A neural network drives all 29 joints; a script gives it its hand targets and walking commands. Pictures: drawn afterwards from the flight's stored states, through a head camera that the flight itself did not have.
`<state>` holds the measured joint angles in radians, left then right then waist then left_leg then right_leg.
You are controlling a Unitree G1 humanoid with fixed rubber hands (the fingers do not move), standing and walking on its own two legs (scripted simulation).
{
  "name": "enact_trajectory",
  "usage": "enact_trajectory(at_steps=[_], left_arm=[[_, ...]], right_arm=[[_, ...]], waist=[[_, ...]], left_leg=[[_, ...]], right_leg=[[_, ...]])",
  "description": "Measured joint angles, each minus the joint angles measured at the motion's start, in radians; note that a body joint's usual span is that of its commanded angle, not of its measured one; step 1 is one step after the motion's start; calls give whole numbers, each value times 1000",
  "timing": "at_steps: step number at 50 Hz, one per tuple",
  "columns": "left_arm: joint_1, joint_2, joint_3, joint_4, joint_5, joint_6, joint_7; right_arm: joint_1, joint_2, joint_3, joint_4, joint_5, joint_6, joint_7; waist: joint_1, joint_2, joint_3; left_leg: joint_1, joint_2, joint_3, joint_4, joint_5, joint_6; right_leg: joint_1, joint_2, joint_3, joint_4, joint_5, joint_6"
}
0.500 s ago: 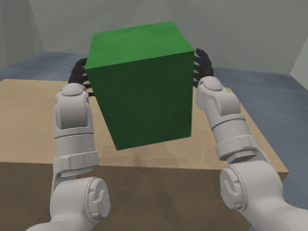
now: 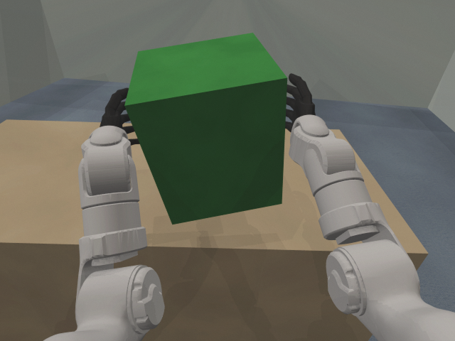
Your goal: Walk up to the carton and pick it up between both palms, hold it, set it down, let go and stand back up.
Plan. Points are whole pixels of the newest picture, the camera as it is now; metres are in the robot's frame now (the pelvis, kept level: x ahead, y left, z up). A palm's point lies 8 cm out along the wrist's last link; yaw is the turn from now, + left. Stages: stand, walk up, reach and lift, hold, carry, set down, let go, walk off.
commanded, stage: hold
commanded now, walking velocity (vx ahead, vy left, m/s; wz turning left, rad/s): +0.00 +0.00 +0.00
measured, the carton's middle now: (212, 129) +0.42 +0.00 +0.24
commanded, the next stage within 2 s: none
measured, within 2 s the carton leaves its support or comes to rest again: neither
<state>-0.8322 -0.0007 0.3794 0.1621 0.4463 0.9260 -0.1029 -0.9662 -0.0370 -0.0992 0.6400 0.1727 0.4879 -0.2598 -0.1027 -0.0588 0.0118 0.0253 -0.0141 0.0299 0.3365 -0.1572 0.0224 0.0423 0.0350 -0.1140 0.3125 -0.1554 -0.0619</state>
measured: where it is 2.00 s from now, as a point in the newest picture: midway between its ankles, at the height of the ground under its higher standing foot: outside the picture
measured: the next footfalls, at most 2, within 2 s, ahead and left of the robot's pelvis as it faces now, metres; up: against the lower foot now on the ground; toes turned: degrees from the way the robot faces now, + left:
none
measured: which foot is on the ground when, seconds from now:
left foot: down 0.00-1.00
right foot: down 0.00-1.00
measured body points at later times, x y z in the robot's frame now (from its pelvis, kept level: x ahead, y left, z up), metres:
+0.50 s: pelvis +0.00 +0.00 +0.00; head -0.08 +0.02 +0.44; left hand +0.37 +0.16 +0.27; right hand +0.38 -0.14 +0.29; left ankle +0.04 +0.10 -0.75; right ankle +0.03 -0.07 -0.75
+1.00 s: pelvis +0.00 +0.00 +0.00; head -0.09 +0.02 +0.44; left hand +0.37 +0.16 +0.28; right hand +0.38 -0.14 +0.29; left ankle +0.04 +0.10 -0.75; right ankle +0.03 -0.07 -0.75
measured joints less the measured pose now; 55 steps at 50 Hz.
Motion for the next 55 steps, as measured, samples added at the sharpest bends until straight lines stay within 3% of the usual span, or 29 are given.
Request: enact_trajectory(at_steps=[25, 33, 38, 48, 55], left_arm=[[-6, 4, -2, 9, -2, -1, 2], [-12, 13, -5, 22, 9, -5, -5], [-25, 5, 13, 29, 23, -1, -18], [-52, 13, 30, 85, 8, -19, -20], [-41, 28, 4, 82, -19, -31, 4]], right_arm=[[-7, -1, -3, 10, -1, 0, 0], [-5, 8, -4, 8, 0, 1, -12], [-7, -3, 13, 18, 14, 1, -13], [-29, 3, -32, 58, -30, -3, 16], [-29, 8, -29, 43, -24, -7, 2]], waist=[[-1, -2, -5], [-23, 1, 5], [-10, 8, 11], [12, 6, -15], [2, -6, -21]], left_leg=[[-6, -1, -2, -1, 3, 0], [14, -3, -11, 3, 0, 0], [26, 0, 1, 0, -1, 1], [-3, 0, 0, -11, 13, -1], [-34, 2, -11, -2, 13, -5]], right_leg=[[-4, 2, 3, 0, 1, -1], [22, 0, -3, -3, -3, 1], [28, 3, 9, -1, -1, 0], [-5, 4, 8, -1, 5, -3], [-26, 7, -2, -5, 7, -5]])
